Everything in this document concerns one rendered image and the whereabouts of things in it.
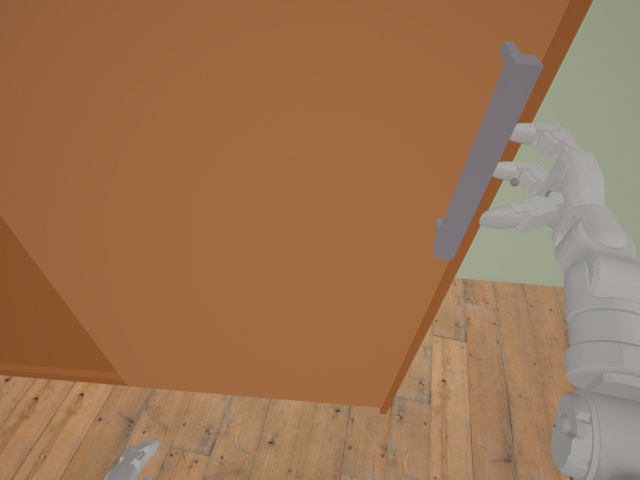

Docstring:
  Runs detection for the robot right forearm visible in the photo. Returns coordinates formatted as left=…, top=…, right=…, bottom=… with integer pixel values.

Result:
left=551, top=204, right=640, bottom=401

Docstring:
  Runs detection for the right robot upper arm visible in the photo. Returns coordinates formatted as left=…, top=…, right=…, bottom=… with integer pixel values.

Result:
left=551, top=390, right=640, bottom=480

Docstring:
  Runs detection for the left robot hand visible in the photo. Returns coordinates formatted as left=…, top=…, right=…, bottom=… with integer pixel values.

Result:
left=104, top=438, right=159, bottom=480

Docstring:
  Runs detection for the handle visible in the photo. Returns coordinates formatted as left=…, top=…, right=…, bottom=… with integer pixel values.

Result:
left=433, top=41, right=544, bottom=260

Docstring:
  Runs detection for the wardrobe door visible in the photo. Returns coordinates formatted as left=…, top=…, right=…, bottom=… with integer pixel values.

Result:
left=0, top=0, right=570, bottom=408
left=0, top=216, right=117, bottom=373

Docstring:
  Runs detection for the right robot hand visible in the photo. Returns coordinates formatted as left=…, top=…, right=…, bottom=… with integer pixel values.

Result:
left=479, top=123, right=605, bottom=233

